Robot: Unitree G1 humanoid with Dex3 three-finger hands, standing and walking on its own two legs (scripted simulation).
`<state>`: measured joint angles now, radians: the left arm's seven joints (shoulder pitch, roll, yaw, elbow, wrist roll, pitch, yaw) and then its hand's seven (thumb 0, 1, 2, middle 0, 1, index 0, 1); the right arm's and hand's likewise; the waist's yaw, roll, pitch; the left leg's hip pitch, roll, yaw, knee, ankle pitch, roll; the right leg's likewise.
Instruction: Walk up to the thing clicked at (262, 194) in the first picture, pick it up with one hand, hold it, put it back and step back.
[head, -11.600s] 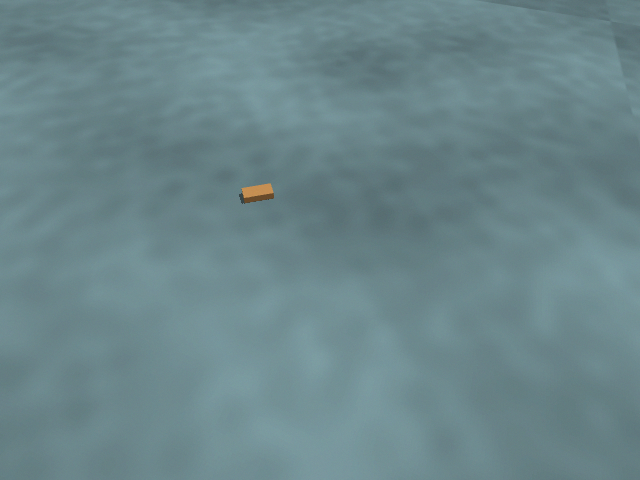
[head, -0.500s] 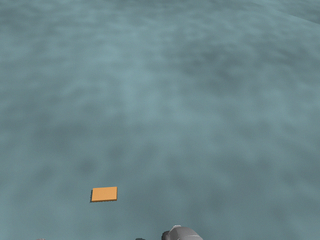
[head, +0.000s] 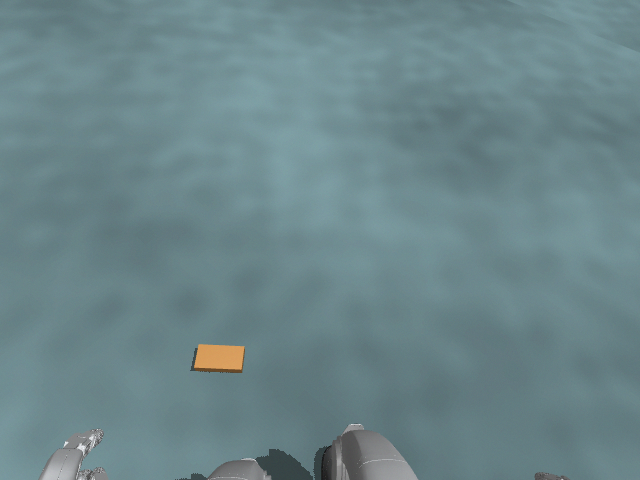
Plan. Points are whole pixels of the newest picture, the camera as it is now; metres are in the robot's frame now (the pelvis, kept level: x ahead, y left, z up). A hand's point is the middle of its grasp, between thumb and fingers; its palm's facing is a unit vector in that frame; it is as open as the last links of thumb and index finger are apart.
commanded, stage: walk up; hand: left
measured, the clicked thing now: (220, 358) +0.50 +0.21 -0.73
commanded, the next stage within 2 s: stand in 0.88 s
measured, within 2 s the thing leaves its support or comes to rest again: neither
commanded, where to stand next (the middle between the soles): +0.10 -0.01 m, yaw -3 degrees
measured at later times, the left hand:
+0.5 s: hand out of the picture +0.06 +0.27 -0.10, palm faces -0.05 -0.84 -0.55, open 7.4 cm
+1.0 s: hand out of the picture +0.12 +0.24 -0.15, palm faces -0.03 -0.95 -0.31, open 7.4 cm
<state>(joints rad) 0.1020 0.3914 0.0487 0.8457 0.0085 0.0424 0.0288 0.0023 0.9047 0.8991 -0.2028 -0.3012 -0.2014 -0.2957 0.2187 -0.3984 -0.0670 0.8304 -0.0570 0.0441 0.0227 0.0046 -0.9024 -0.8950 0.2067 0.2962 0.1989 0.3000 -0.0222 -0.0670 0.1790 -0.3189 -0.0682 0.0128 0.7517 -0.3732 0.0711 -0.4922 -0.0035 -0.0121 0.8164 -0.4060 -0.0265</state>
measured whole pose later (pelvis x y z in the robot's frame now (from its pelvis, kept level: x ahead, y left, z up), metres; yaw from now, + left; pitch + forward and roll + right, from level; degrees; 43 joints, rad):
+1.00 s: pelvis +0.04 -0.01 +0.02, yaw +0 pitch -2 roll +0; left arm 0.20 0.39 0.02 0.90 -0.01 0.01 0.00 0.01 0.91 0.90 -0.20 -0.30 -0.20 -0.30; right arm 0.29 -0.34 -0.03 0.95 -0.02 -0.02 0.00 0.01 -0.90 -0.89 0.21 0.30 0.20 0.30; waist -0.01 -0.08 0.11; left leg -0.23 0.01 -0.02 0.58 -0.31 -0.01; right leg -0.33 -0.02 0.03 0.75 -0.46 -0.02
